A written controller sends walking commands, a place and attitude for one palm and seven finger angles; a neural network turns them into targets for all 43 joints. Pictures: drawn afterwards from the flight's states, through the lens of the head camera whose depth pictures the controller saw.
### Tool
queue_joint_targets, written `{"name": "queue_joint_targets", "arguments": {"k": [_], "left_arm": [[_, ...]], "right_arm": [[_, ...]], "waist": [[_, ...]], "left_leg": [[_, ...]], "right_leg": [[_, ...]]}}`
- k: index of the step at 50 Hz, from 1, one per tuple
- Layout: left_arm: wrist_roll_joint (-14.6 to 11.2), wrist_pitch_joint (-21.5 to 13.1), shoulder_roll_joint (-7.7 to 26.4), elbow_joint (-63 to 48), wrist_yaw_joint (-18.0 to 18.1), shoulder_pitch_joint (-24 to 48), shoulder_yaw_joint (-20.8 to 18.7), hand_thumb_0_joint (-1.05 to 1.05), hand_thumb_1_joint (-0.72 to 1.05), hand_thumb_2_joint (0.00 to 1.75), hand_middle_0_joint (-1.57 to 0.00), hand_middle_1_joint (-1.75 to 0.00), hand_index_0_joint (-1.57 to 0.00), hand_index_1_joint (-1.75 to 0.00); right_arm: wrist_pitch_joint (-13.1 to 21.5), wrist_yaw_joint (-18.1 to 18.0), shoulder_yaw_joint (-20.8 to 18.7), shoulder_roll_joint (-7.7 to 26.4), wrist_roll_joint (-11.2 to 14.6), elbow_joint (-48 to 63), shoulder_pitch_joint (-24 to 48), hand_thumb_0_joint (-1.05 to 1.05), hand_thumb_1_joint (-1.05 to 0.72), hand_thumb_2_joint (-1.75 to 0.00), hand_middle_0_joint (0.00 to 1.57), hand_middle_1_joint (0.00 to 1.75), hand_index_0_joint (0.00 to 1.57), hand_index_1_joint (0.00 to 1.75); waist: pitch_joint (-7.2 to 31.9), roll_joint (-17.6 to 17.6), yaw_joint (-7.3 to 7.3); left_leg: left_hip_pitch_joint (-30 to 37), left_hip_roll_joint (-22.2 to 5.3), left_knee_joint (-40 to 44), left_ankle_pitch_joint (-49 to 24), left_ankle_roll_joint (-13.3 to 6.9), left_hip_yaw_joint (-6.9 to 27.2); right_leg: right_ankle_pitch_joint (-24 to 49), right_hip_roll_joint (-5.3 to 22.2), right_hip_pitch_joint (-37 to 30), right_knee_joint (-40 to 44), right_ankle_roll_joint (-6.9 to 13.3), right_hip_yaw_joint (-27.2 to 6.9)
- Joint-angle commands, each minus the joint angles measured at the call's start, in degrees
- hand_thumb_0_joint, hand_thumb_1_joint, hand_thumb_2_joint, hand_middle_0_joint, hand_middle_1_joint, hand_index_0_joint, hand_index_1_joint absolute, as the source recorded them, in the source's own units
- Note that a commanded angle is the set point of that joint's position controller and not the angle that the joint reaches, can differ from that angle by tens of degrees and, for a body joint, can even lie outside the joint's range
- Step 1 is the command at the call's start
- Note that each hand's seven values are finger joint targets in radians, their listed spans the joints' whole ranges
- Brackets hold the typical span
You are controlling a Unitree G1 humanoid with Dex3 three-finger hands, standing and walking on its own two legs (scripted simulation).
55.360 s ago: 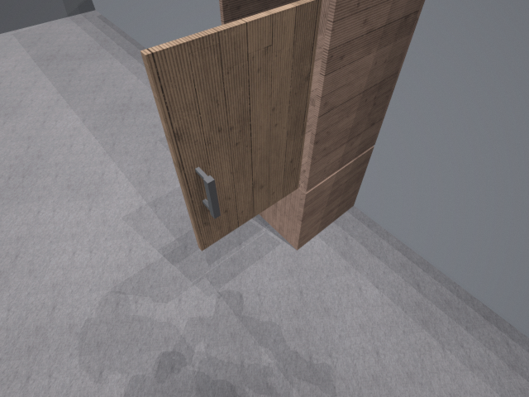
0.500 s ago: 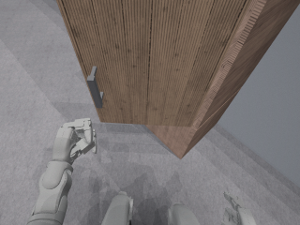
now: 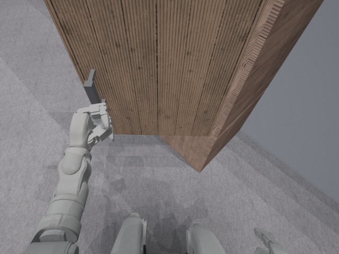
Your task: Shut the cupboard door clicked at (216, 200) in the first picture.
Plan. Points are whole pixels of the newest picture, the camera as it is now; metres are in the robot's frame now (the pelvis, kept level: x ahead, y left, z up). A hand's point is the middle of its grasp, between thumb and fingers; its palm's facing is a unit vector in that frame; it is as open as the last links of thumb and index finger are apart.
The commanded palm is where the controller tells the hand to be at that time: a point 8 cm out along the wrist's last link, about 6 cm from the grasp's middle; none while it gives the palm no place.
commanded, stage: bring the fist close to the handle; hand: left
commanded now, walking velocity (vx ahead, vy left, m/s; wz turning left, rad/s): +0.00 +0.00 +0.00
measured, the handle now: (97, 95) +0.50 +0.20 +0.04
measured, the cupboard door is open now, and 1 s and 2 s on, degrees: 44 40 27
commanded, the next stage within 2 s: push the door shut along its arc in 0.30 s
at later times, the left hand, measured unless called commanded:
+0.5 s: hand (105, 130) +0.39 +0.16 +0.04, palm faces -0.02 -1.00 -0.02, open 3.1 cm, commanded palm +0.38 +0.21 +0.04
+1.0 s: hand (108, 108) +0.45 +0.16 +0.04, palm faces -0.14 -0.99 -0.03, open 3.1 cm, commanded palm +0.45 +0.19 +0.04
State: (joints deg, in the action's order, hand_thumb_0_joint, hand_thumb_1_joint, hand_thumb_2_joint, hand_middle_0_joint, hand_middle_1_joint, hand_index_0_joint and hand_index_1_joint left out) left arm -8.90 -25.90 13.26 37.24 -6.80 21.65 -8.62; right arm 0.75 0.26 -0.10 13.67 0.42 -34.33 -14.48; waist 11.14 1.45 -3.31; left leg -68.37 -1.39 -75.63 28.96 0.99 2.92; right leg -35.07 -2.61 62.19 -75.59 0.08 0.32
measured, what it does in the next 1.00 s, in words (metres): stands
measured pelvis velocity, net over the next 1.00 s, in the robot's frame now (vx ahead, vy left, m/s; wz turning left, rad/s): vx -0.01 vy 0.01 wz -0.01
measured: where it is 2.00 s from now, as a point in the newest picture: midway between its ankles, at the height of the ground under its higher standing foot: outside the picture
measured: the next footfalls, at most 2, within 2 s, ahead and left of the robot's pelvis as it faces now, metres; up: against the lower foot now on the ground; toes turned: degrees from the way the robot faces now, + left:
none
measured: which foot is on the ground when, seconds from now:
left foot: down 0.00-1.00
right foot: down 0.00-1.00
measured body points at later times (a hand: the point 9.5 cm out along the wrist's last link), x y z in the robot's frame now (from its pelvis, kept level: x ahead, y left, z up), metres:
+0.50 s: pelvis +0.00 +0.00 +0.00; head +0.10 +0.01 +0.44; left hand +0.38 +0.22 +0.04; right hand +0.12 -0.26 -0.11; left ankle +0.06 +0.13 -0.61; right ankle +0.01 -0.12 -0.61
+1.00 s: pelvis -0.01 +0.01 -0.02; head +0.11 +0.03 +0.42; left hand +0.45 +0.22 +0.05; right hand +0.06 -0.26 -0.13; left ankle +0.06 +0.13 -0.61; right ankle +0.01 -0.12 -0.61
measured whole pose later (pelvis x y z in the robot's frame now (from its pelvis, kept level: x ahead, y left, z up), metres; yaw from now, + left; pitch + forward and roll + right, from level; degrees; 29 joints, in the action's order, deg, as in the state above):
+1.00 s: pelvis -0.01 +0.01 -0.02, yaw -1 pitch +24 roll -3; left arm -8.6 -26.8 21.1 58.8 -17.3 42.5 -13.3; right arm -1.2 0.5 0.4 14.5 1.1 -37.1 -17.1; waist 10.4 2.0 -5.8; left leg -74.5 -1.3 -79.1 28.8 0.3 3.4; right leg -34.8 -2.7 67.8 -78.3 -0.5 0.8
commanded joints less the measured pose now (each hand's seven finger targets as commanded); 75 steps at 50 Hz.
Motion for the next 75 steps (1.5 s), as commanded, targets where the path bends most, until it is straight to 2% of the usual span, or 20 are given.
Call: {"name": "queue_joint_targets", "arguments": {"k": [1,5,10,13,21,26,27,33,34,38,40,46,55,58,59,64,68,70,73,75], "left_arm": [[-0.8,-3.9,8.8,-10.1,-0.3,12.0,-4.0,0.00,0.90,0.90,-1.30,-1.50,-1.30,-1.50],[-1.2,-4.9,9.9,-10.8,-0.7,12.1,-5.3,0.00,0.90,0.90,-1.30,-1.50,-1.30,-1.50],[-1.5,-6.9,9.4,-10.3,-1.5,17.0,-4.0,0.00,0.90,0.90,-1.30,-1.50,-1.30,-1.50],[-1.6,-7.5,9.6,-10.4,-2.4,18.6,-3.9,0.00,0.90,0.90,-1.30,-1.50,-1.30,-1.50],[-2.2,-5.7,9.6,-9.8,-3.6,16.0,-4.0,0.00,0.90,0.90,-1.30,-1.50,-1.30,-1.50],[-1.4,-5.7,11.6,-5.8,-4.3,23.3,-4.6,0.00,0.90,0.90,-1.30,-1.50,-1.30,-1.50],[-1.3,-6.0,13.7,-6.0,-4.4,26.1,-5.8,0.00,0.90,0.90,-1.30,-1.50,-1.30,-1.50],[-1.2,-5.6,12.1,-1.0,-7.2,29.3,-4.2,0.00,0.90,0.90,-1.30,-1.50,-1.30,-1.50],[-1.4,-5.1,10.4,0.2,-7.7,30.9,-2.6,0.00,0.90,0.90,-1.30,-1.50,-1.30,-1.50],[-1.1,-4.1,15.1,4.0,-8.4,34.0,-6.5,0.00,0.90,0.90,-1.30,-1.50,-1.30,-1.50],[-0.9,-4.0,14.2,6.1,-9.2,37.0,-5.4,0.00,0.90,0.90,-1.30,-1.50,-1.30,-1.50],[-0.1,-4.0,14.2,9.7,-11.0,44.9,-3.9,0.00,0.90,0.90,-1.30,-1.50,-1.30,-1.50],[0.5,-3.3,16.7,13.0,-13.2,53.9,-4.0,0.00,0.90,0.90,-1.30,-1.50,-1.30,-1.50],[1.0,-3.2,20.1,13.2,-13.1,56.0,-6.3,0.00,0.90,0.90,-1.30,-1.50,-1.30,-1.50],[1.2,-3.1,18.6,13.0,-13.3,57.2,-4.9,0.00,0.90,0.90,-1.30,-1.50,-1.30,-1.50],[2.3,-1.7,19.6,16.7,-13.1,63.1,-4.3,0.00,0.90,0.90,-1.30,-1.50,-1.30,-1.50],[2.8,-1.0,23.1,18.0,-13.3,65.6,-6.7,0.00,0.90,0.90,-1.30,-1.50,-1.30,-1.50],[3.4,-0.4,23.6,19.2,-13.6,67.8,-6.4,0.00,0.90,0.90,-1.30,-1.50,-1.30,-1.50],[3.9,0.0,24.7,18.2,-14.6,67.8,-7.0,0.00,0.90,0.90,-1.30,-1.50,-1.30,-1.50],[3.8,1.0,24.8,18.7,-15.1,67.3,-7.3,0.00,0.90,0.90,-1.30,-1.50,-1.30,-1.50]], "right_arm": [[1.0,-0.3,-3.5,8.6,0.2,6.4,-2.7,0.00,-0.90,-0.90,0.20,0.30,0.20,0.30],[0.4,-0.5,-3.5,8.4,0.3,6.5,-2.8,0.00,-0.90,-0.90,0.20,0.30,0.20,0.30],[0.7,-1.1,-3.6,8.6,0.3,5.5,-2.4,0.00,-0.90,-0.90,0.20,0.30,0.20,0.30],[1.1,-1.4,-3.7,8.8,0.3,4.8,-2.4,0.00,-0.90,-0.90,0.20,0.30,0.20,0.30],[1.0,-1.2,-3.7,8.9,0.7,5.3,-2.4,0.00,-0.90,-0.90,0.20,0.30,0.20,0.30],[0.8,-1.5,-3.5,9.2,0.7,4.4,-2.6,0.00,-0.90,-0.90,0.20,0.30,0.20,0.30],[0.7,-1.7,-3.4,9.5,0.6,4.1,-3.2,0.00,-0.90,-0.90,0.20,0.30,0.20,0.30],[0.9,-1.2,-3.4,9.7,0.7,3.5,-3.9,0.00,-0.90,-0.90,0.20,0.30,0.20,0.30],[0.8,-1.0,-3.4,9.5,0.8,3.5,-4.2,0.00,-0.90,-0.90,0.20,0.30,0.20,0.30],[0.2,-0.9,-3.2,10.1,0.7,3.3,-5.0,0.00,-0.90,-0.90,0.20,0.30,0.20,0.30],[-0.1,-0.8,-3.2,10.0,0.9,3.1,-5.6,0.00,-0.90,-0.90,0.20,0.30,0.20,0.30],[-0.3,-0.6,-3.3,10.5,0.8,1.9,-7.1,0.00,-0.90,-0.90,0.20,0.30,0.20,0.30],[-0.2,-0.3,-3.1,11.3,0.7,0.7,-9.2,0.00,-0.90,-0.90,0.20,0.30,0.20,0.30],[-0.1,-0.2,-3.1,11.9,0.5,0.5,-10.1,0.00,-0.90,-0.90,0.20,0.30,0.20,0.30],[-0.1,-0.1,-3.0,11.7,0.6,0.5,-10.2,0.00,-0.90,-0.90,0.20,0.30,0.20,0.30],[0.1,0.0,-2.5,12.1,0.5,-0.2,-11.0,0.00,-0.90,-0.90,0.20,0.30,0.20,0.30],[0.6,0.1,-2.1,12.3,0.2,-0.2,-11.8,0.00,-0.90,-0.90,0.20,0.30,0.20,0.30],[0.7,0.1,-1.9,12.3,0.2,-0.3,-12.1,0.00,-0.90,-0.90,0.20,0.30,0.20,0.30],[1.0,0.3,-2.0,12.4,0.1,-0.2,-12.9,0.00,-0.90,-0.90,0.20,0.30,0.20,0.30],[0.8,0.4,-2.0,12.4,0.1,-0.1,-13.3,0.00,-0.90,-0.90,0.20,0.30,0.20,0.30]], "waist": [[22.3,-0.7,0.56],[21.1,-2.2,0.60],[19.2,-1.8,-0.96],[21.4,1.1,-0.86],[22.6,1.3,0.21],[19.0,0.2,-1.80],[19.9,0.5,-2.00],[24.1,4.7,-1.78],[23.1,3.6,-2.89],[23.5,3.1,-2.55],[22.1,1.5,-3.68],[22.9,3.1,-5.79],[25.3,6.5,-7.45],[27.5,7.1,-7.28],[27.7,8.1,-7.61],[24.6,7.8,-9.90],[28.1,9.6,-9.80],[26.6,9.1,-10.74],[31.0,11.7,-10.07],[30.9,11.3,-10.19]], "left_leg": [[20.7,0.5,9.3,-13.1,-2.1,-1.2],[18.6,0.6,9.3,-12.1,-2.4,-1.7],[17.4,0.7,8.6,-8.6,-2.7,-1.8],[20.0,0.6,8.3,-9.5,-2.5,-1.4],[21.5,0.5,8.9,-11.4,-2.3,-1.1],[19.1,0.4,8.1,-8.2,-2.5,-0.7],[19.3,0.4,7.8,-8.7,-2.6,-0.3],[24.4,0.1,7.5,-13.0,-2.0,0.8],[24.0,0.0,7.4,-12.3,-2.1,0.8],[21.4,0.0,6.7,-11.6,-2.3,0.8],[19.9,0.1,6.4,-10.7,-2.6,0.8],[20.4,0.0,5.3,-9.2,-2.9,1.4],[22.1,-0.4,4.4,-9.1,-2.9,2.7],[22.5,-0.5,4.3,-9.5,-2.9,3.2],[23.2,-0.6,4.2,-9.8,-2.8,3.4],[20.7,-0.7,3.6,-6.7,-3.1,3.9],[20.8,-0.9,2.1,-8.5,-3.1,4.0],[18.7,-1.0,1.3,-8.1,-3.3,3.7],[21.1,-1.1,0.6,-11.6,-3.2,3.8],[21.4,-1.3,0.4,-13.1,-3.1,3.8]], "right_leg": [[19.7,0.5,-8.9,12.2,1.2,-0.3],[19.7,0.6,-10.5,12.6,0.9,-1.0],[15.6,0.8,-8.4,13.6,0.7,-1.8],[16.0,0.8,-7.1,13.0,1.0,-1.5],[17.5,0.6,-7.2,12.3,1.2,-0.7],[14.2,0.5,-4.6,12.9,1.1,-0.9],[14.5,0.3,-4.5,12.3,1.3,-0.9],[16.6,0.3,-1.5,10.5,2.0,0.2],[16.1,0.2,-0.7,10.8,1.7,0.4],[15.4,0.2,-0.9,10.2,1.8,0.1],[14.7,0.1,-0.7,10.5,1.7,0.1],[12.3,0.0,3.1,10.3,1.9,0.0],[10.9,-0.4,7.5,9.0,2.3,0.7],[10.7,-0.5,7.7,8.3,2.5,1.0],[10.9,-0.5,8.6,8.2,2.5,1.0],[9.0,-0.7,11.5,8.0,2.5,1.3],[9.6,-0.9,11.8,6.9,2.7,1.2],[9.3,-1.1,12.2,6.8,2.6,1.1],[11.1,-1.2,12.1,5.8,2.8,1.2],[12.1,-1.3,12.0,6.0,2.8,1.4]]}}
